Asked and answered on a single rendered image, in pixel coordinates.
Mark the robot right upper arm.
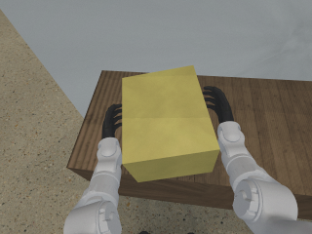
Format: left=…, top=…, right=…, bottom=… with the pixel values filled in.
left=232, top=177, right=312, bottom=234

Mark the carton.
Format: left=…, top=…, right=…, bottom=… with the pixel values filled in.
left=122, top=65, right=220, bottom=182

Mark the left robot hand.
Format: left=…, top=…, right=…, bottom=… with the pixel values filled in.
left=101, top=103, right=122, bottom=139

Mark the robot left upper arm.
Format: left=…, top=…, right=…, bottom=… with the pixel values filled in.
left=64, top=200, right=122, bottom=234

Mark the right robot hand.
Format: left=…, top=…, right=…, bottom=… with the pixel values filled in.
left=202, top=86, right=234, bottom=124

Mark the pedestal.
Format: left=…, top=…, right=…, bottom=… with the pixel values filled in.
left=66, top=70, right=312, bottom=220

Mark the right robot forearm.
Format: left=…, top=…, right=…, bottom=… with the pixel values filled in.
left=217, top=121, right=298, bottom=215

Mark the left robot forearm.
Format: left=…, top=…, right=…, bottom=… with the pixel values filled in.
left=63, top=137, right=122, bottom=234

